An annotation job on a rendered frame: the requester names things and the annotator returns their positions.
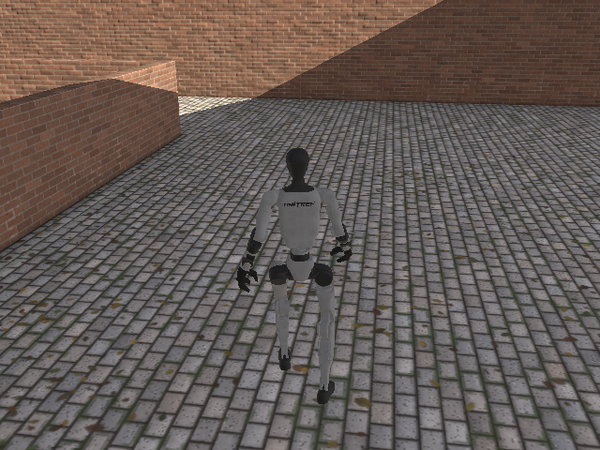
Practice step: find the robot left forearm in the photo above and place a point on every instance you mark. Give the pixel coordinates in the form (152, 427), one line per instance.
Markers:
(251, 252)

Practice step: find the left robot upper arm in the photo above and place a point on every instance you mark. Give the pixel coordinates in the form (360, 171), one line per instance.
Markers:
(269, 198)

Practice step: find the right robot shin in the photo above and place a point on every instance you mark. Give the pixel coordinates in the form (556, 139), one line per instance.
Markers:
(326, 353)

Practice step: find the robot right forearm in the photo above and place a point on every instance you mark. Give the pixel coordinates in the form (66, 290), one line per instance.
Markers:
(344, 240)

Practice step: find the robot right hand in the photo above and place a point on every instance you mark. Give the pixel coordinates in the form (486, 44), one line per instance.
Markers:
(346, 257)

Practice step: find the robot right foot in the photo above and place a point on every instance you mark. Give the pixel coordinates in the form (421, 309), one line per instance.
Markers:
(323, 396)

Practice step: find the right robot upper arm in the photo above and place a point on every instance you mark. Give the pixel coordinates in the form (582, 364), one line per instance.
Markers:
(328, 197)

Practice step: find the robot left hand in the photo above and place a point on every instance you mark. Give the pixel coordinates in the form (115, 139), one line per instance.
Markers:
(241, 278)

